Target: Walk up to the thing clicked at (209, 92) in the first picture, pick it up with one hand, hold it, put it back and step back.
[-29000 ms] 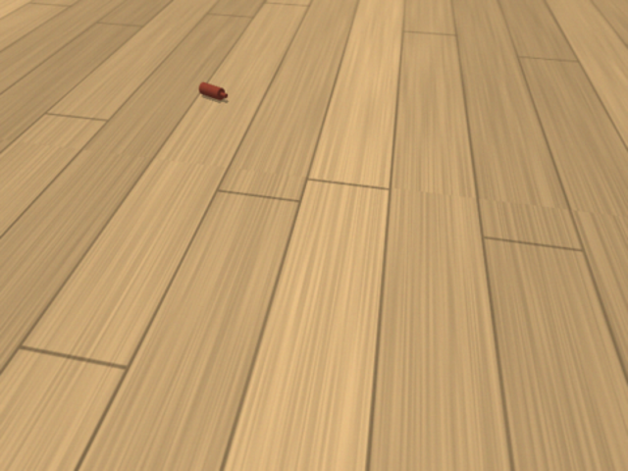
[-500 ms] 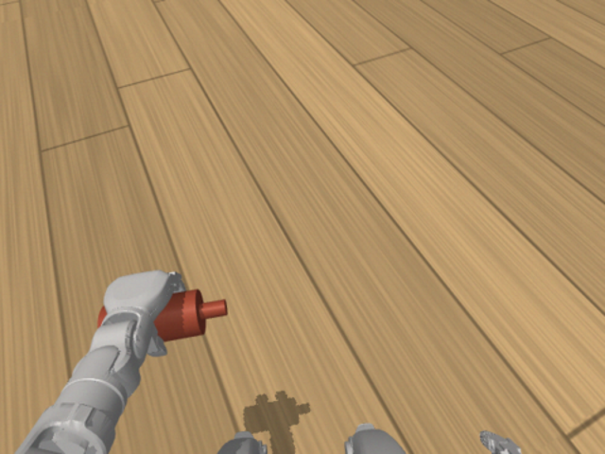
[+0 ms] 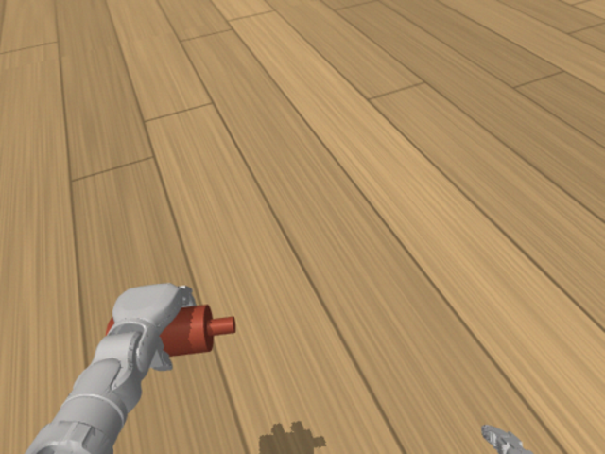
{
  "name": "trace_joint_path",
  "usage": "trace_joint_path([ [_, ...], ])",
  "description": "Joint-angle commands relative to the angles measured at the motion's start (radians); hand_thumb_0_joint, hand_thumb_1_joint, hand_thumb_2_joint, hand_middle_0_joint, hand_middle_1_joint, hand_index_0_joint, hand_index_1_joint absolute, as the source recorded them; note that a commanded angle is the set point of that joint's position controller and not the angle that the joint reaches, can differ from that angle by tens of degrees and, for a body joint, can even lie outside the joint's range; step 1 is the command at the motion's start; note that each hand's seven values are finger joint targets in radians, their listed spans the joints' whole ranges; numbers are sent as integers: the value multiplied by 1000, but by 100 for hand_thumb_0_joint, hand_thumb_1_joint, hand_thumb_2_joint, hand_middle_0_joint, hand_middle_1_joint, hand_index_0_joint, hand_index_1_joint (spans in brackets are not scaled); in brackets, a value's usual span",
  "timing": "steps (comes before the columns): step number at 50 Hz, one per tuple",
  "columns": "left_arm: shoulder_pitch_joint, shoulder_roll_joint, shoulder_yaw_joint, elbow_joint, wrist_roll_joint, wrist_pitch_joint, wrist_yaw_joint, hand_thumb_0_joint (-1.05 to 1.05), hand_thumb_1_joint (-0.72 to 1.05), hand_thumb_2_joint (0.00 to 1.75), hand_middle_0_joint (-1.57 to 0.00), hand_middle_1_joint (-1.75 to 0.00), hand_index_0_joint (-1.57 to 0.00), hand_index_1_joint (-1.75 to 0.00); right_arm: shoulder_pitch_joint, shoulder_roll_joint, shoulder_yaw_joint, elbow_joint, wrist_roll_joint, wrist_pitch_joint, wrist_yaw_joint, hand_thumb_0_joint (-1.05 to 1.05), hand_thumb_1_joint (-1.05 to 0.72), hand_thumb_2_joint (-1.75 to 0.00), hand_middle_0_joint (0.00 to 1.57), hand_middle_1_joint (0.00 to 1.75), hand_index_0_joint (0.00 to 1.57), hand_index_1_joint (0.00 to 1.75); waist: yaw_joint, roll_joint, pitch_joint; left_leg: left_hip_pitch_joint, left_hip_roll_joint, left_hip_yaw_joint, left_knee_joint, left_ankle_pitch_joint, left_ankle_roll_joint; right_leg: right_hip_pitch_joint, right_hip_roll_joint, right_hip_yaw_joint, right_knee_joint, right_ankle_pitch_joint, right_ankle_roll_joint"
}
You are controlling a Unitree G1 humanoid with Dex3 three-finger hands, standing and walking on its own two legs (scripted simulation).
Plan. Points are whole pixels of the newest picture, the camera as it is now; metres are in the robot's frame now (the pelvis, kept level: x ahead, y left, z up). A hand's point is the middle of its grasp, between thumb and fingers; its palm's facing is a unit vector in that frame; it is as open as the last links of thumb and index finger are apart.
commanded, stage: hold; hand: left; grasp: from above
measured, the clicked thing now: (175, 331) +0.32 +0.20 -0.07
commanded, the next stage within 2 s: crouch in 1.62 s
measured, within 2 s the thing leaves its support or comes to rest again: neither
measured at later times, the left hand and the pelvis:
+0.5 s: hand (156, 347) +0.28 +0.21 -0.03, palm faces -0.44 -0.06 -0.90, open 9.8 cm; pelvis -0.01 -0.01 +0.01, yaw +0 degrees
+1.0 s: hand (156, 349) +0.27 +0.20 -0.01, palm faces -0.43 -0.06 -0.90, open 9.8 cm; pelvis -0.02 -0.01 +0.02, yaw +0 degrees
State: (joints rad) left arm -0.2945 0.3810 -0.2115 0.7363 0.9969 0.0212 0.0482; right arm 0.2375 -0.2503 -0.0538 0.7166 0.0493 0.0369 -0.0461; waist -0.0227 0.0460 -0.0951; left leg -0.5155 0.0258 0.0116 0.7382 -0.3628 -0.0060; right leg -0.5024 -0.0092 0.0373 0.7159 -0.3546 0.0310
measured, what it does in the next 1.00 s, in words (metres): stands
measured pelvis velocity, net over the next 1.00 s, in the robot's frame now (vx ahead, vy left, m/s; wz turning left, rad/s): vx -0.02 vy -0.01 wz -0.01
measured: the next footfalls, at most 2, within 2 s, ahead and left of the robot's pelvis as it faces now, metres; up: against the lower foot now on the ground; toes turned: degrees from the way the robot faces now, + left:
none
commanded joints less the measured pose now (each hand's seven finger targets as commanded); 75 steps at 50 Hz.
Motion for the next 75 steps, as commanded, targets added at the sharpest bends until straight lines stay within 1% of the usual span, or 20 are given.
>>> trace_joint_path([
  [1,-268,202,81,-188,5,-7,2,0,68,70,-100,-66,-103,-64,-16,-139,-43,-114,4,-29,-8,0,-89,-90,20,30,20,30,-1,-20,-251,193,-32,-3,-96,380,6,124,53,-32,-89,329,-38],
  [4,-284,197,77,-228,1,-14,-6,0,69,70,-100,-68,-103,-65,-38,-135,-38,-137,5,-25,-8,0,-89,-90,20,30,20,30,-1,-23,-233,195,-38,7,-111,326,11,128,47,-24,-112,296,-36],
  [6,-284,213,96,-251,-2,-16,-4,0,69,68,-100,-67,-103,-64,-43,-139,-37,-140,5,-23,-7,0,-89,-90,20,30,20,30,8,-8,-241,209,-36,5,-122,332,8,142,47,-26,-113,293,-38],
  [15,-276,209,90,-284,6,-7,-11,0,70,73,-102,-69,-105,-67,-71,-136,-34,-155,7,-19,-9,0,-90,-90,20,30,20,30,9,-36,-229,230,-38,10,-140,316,16,147,44,-21,-140,287,-32],
  [23,-240,206,89,-296,-4,-10,-30,0,69,68,-101,-69,-104,-66,-109,-131,-24,-174,12,-21,-15,0,-90,-90,20,30,20,30,18,-35,-170,230,-38,9,-190,214,13,144,44,-21,-178,174,-38],
  [34,-255,225,105,-343,-16,-20,-34,0,70,66,-100,-71,-104,-67,-139,-126,-14,-178,16,-31,-23,0,-90,-90,20,30,20,30,19,-39,-161,265,-38,12,-220,196,15,162,41,-17,-211,153,-34],
  [38,-234,209,91,-339,-16,-17,-41,0,69,67,-100,-73,-104,-69,-146,-124,-11,-179,18,-35,-23,0,-90,-90,20,30,20,30,22,-55,-156,266,-41,14,-221,203,19,172,38,-15,-224,162,-29],
  [46,-222,227,101,-375,-20,-18,-63,0,68,67,-99,-71,-103,-67,-157,-121,-8,-179,22,-32,-29,0,-90,-90,20,30,20,30,28,-51,-172,309,-43,25,-240,248,21,207,37,-17,-240,206,-27],
  [49,-258,232,98,-387,-20,-20,-66,0,69,66,-99,-72,-103,-68,-159,-123,-7,-179,23,-32,-30,0,-90,-90,20,30,20,30,27,-32,-163,318,-39,23,-255,244,18,205,40,-21,-244,201,-33],
  [51,-221,229,107,-363,-19,-18,-64,0,68,65,-98,-71,-102,-66,-168,-119,-5,-184,25,-29,-31,0,-90,-90,20,30,20,30,39,-38,-133,307,-40,22,-265,235,17,208,40,-24,-254,183,-34],
  [52,-214,214,95,-359,-20,-17,-66,0,66,65,-97,-71,-101,-67,-165,-120,-5,-184,24,-30,-29,0,-90,-90,20,30,20,30,30,-47,-143,316,-39,23,-263,232,19,211,40,-21,-254,183,-33],
  [55,-264,232,101,-381,-19,-16,-66,0,67,66,-96,-73,-101,-68,-163,-122,-4,-183,23,-30,-29,0,-90,-90,20,30,20,30,33,-28,-149,320,-37,21,-269,241,17,217,41,-23,-256,193,-35],
  [57,-231,231,108,-358,-18,-16,-69,0,65,67,-95,-73,-100,-69,-167,-121,-5,-184,25,-29,-28,0,-90,-90,20,30,20,30,37,-32,-144,324,-38,23,-272,244,17,224,40,-21,-260,193,-35],
  [61,-210,205,79,-389,-24,-17,-81,0,68,70,-98,-74,-102,-70,-171,-118,-7,-192,25,-26,-27,0,-90,-90,20,30,20,30,37,-44,-155,334,-41,24,-271,273,19,235,37,-22,-264,224,-33],
  [63,-232,221,89,-402,-24,-22,-80,0,68,71,-99,-74,-103,-70,-168,-118,-7,-190,25,-24,-28,0,-91,-90,20,30,20,30,35,-38,-159,341,-39,22,-274,276,17,235,40,-24,-265,223,-34],
  [64,-217,238,113,-381,-18,-24,-78,0,65,71,-98,-71,-101,-68,-165,-118,-9,-186,25,-22,-30,0,-91,-90,20,30,20,30,39,-31,-162,347,-41,25,-273,282,18,243,38,-23,-267,233,-34],
  [66,-262,221,90,-388,-14,-27,-73,0,64,71,-97,-72,-100,-69,-156,-117,-5,-180,24,-22,-30,0,-90,-90,20,30,20,30,26,-31,-168,354,-36,20,-275,297,17,235,43,-25,-259,250,-36],
  [68,-273,240,111,-390,-9,-29,-61,0,64,71,-97,-73,-100,-69,-157,-118,-7,-179,25,-21,-31,0,-90,-90,20,30,20,30,31,-23,-165,357,-39,22,-277,290,16,237,41,-25,-266,240,-36],
  [73,-222,205,92,-357,-6,-19,-53,0,65,72,-97,-73,-101,-70,-152,-118,-13,-169,24,-18,-29,0,-90,-90,20,30,20,30,32,-36,-183,369,-39,24,-267,349,16,257,39,-28,-260,301,-33],
  [75,-246,219,92,-354,-5,-15,-55,0,67,73,-98,-75,-102,-72,-150,-119,-15,-166,25,-15,-28,0,-90,-90,20,30,20,30,32,-39,-182,366,-39,23,-267,370,16,260,40,-29,-260,323,-33],
])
